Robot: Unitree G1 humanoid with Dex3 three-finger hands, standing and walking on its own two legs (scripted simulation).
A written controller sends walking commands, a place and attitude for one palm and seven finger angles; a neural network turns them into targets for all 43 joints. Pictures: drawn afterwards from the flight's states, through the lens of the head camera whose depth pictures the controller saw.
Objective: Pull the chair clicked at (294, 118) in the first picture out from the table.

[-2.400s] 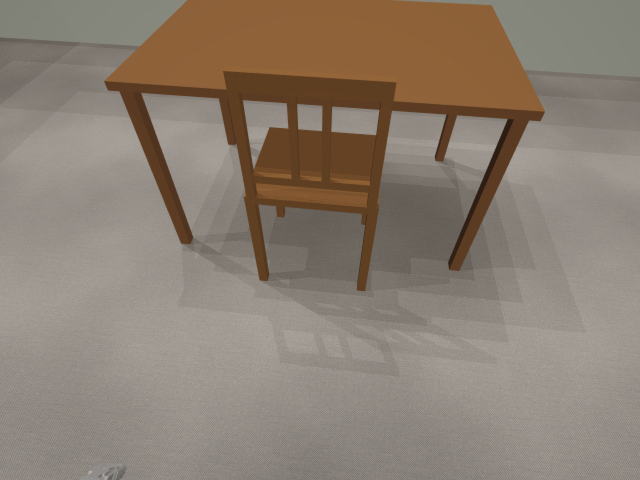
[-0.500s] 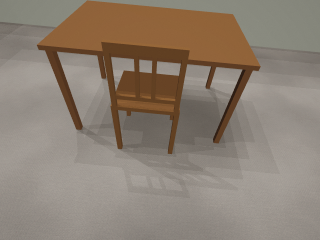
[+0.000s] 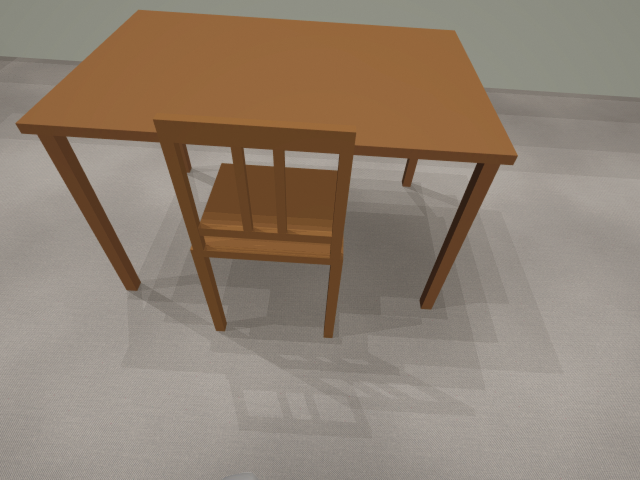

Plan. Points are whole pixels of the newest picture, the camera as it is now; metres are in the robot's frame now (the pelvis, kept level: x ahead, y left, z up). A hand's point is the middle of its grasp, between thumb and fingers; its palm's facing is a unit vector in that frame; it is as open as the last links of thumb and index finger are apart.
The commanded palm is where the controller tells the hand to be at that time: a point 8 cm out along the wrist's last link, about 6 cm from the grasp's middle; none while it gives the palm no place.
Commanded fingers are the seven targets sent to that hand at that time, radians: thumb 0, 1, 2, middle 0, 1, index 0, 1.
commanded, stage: take the last steps up to it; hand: left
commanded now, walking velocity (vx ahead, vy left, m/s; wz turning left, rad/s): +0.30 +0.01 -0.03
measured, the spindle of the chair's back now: (243, 190) +0.73 +0.20 -0.12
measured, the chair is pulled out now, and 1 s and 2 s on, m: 0.00 0.00 0.00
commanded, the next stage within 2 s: come to a stop and stand still in 0.50 s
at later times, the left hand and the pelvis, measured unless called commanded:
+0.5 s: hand (202, 426) +0.23 +0.19 -0.17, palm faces -0.01 -0.98 -0.20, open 7.3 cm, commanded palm none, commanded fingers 0.00 0.90 0.90 -0.20 -0.30 -0.20 -0.30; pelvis +0.18 +0.00 +0.00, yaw -2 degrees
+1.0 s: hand (215, 391) +0.29 +0.18 -0.19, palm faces +0.05 -0.98 -0.20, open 7.3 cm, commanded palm none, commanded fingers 0.00 0.90 0.90 -0.20 -0.30 -0.20 -0.30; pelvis +0.26 +0.00 +0.00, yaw -2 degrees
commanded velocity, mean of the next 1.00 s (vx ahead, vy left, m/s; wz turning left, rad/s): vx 0.05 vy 0.01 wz -0.01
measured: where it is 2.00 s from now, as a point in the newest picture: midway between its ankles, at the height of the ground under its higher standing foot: outside the picture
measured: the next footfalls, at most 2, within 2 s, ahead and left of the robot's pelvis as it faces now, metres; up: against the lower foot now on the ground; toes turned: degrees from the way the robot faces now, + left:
left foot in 0.10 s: +0.14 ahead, +0.12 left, +0.00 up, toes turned +9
right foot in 0.54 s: +0.31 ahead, -0.11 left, +0.00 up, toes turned -8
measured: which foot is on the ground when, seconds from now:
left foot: up 0.00-0.08, down 0.10-0.54, up 0.56-0.86, down 0.88-1.00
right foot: down 0.00-0.12, up 0.14-0.52, down 0.54-0.92, up 0.94-1.00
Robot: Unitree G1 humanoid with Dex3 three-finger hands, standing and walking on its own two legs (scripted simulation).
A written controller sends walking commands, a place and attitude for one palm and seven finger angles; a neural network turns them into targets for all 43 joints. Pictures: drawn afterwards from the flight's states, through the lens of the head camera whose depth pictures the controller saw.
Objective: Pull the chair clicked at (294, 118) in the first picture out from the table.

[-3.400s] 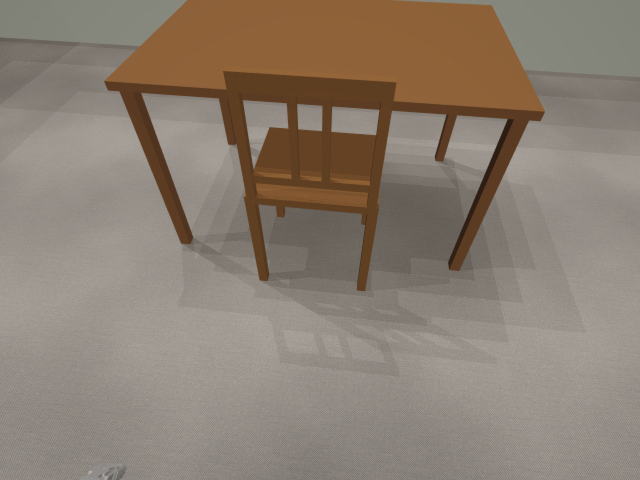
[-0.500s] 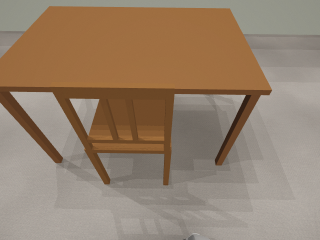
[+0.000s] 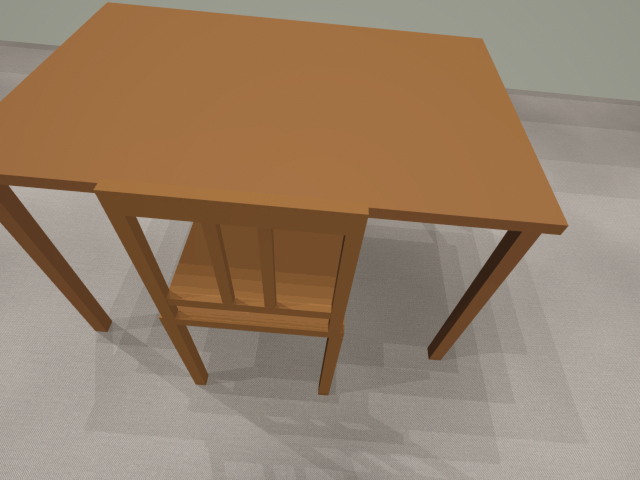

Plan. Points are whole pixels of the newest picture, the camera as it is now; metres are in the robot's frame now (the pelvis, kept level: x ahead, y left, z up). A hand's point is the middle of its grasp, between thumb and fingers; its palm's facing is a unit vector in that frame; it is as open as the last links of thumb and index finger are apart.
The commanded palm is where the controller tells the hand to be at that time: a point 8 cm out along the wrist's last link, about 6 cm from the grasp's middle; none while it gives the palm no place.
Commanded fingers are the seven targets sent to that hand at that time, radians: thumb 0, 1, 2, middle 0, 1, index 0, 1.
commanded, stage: come to a stop and stand still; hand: left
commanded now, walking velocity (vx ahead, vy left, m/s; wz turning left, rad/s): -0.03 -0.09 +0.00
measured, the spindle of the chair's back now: (220, 264) +0.46 +0.22 -0.11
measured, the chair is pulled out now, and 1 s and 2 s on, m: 0.00 0.00 0.00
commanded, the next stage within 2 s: look again from close up in 0.50 s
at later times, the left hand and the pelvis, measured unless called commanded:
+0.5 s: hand out of the picture -0.01 +0.16 -0.17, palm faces +0.03 -0.97 -0.24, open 7.4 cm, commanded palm none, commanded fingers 0.00 0.90 0.90 -0.20 -0.30 -0.20 -0.30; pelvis -0.04 -0.02 -0.01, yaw +1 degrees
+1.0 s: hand out of the picture -0.01 +0.14 -0.17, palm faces +0.02 -0.98 -0.19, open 7.4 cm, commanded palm none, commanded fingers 0.00 0.90 0.90 -0.20 -0.30 -0.20 -0.30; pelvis +0.00 -0.03 +0.00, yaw +0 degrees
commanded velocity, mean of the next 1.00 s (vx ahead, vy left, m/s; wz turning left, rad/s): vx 0.00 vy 0.00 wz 0.00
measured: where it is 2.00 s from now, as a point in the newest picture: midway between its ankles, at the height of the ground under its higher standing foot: outside the picture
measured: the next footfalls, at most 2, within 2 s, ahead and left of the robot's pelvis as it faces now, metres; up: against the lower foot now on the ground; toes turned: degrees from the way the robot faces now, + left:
right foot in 0.20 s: -0.01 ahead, -0.14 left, +0.00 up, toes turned +0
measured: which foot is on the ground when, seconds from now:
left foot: down 0.00-1.00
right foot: up 0.00-0.18, down 0.20-1.00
